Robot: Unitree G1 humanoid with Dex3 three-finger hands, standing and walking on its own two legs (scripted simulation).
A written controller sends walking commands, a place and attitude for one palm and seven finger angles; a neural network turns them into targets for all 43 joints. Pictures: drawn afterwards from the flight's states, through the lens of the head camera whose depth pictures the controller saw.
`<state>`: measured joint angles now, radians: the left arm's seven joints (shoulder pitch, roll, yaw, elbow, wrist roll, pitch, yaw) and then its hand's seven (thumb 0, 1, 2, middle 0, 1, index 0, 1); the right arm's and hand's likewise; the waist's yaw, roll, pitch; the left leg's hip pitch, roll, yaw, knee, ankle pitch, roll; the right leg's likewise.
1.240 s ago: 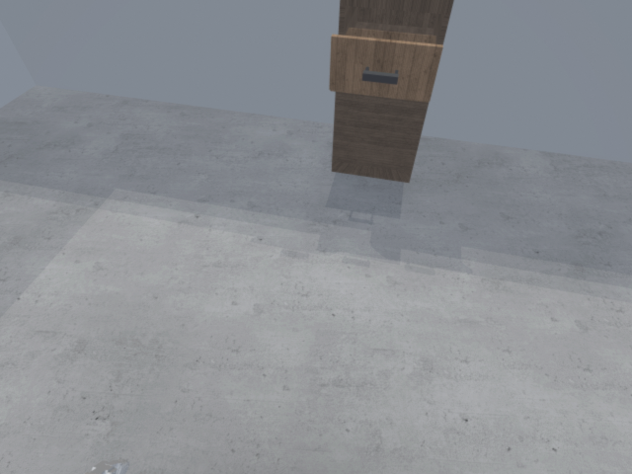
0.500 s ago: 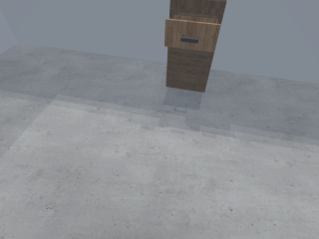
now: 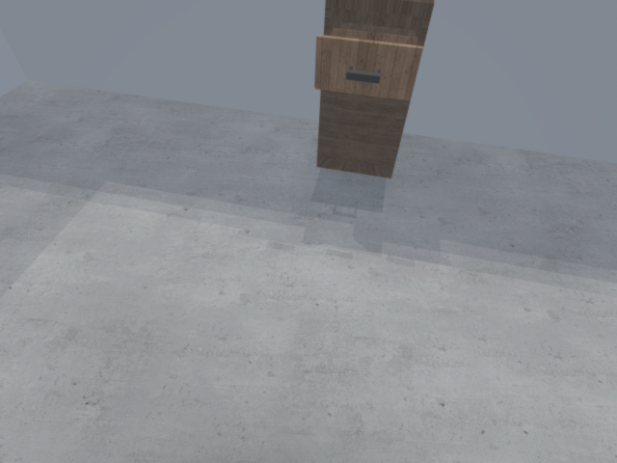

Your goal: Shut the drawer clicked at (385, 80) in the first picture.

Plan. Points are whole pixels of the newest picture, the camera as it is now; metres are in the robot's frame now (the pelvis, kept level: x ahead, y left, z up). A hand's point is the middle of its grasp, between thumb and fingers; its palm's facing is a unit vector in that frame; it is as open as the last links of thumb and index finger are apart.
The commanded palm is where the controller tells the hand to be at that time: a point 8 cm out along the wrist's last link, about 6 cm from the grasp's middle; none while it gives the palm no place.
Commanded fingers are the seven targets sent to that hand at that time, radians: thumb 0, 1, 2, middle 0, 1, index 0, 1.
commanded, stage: look at it before walking up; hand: left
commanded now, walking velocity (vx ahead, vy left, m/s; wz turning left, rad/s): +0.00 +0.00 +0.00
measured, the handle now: (364, 73) +1.32 -0.11 -0.09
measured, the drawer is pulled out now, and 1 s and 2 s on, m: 0.29 0.29 0.29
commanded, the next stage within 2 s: walk to a spot facing it in 0.20 s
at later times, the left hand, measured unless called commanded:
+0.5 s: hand out of the picture +0.05 +0.22 -0.17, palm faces -0.06 -0.96 -0.26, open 7.4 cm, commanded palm none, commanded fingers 0.00 0.90 0.90 -0.20 -0.30 -0.20 -0.30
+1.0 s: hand out of the picture +0.11 +0.13 -0.18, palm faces -0.11 -0.98 -0.13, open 7.4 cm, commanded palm none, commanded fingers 0.00 0.90 0.90 -0.20 -0.30 -0.20 -0.30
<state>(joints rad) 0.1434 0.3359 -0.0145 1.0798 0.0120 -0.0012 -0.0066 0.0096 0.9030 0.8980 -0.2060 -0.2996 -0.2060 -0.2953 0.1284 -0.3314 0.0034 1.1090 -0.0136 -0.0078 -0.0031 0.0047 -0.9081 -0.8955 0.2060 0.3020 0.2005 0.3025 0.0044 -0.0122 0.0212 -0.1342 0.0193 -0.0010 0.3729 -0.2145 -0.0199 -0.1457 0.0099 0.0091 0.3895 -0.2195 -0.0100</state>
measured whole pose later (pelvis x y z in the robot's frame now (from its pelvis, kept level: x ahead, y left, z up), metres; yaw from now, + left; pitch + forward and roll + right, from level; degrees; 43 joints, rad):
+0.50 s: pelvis +0.02 +0.00 -0.01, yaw -4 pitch -1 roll +1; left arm 0.26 0.29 0.00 1.07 0.02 0.03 -0.02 0.01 0.91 0.90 -0.20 -0.30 -0.20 -0.29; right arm 0.20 -0.27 -0.01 1.08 -0.03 0.00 0.00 0.00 -0.91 -0.90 0.20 0.30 0.20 0.30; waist 0.02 -0.02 -0.02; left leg -0.14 0.03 0.06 0.46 -0.31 -0.01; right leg -0.20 0.02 0.05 0.55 -0.36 -0.02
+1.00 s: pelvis +0.18 -0.03 -0.01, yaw -13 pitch +1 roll +0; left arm 0.49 0.11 0.02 1.13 0.03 -0.06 0.01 0.01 0.90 0.90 -0.21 -0.30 -0.21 -0.30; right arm 0.14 -0.15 -0.05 1.00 -0.02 -0.02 0.03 0.01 -0.91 -0.90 0.20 0.30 0.19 0.30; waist 0.05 -0.01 0.04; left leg -0.55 0.11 0.09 0.74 -0.19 -0.02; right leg 0.04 0.04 0.03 0.32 -0.37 -0.04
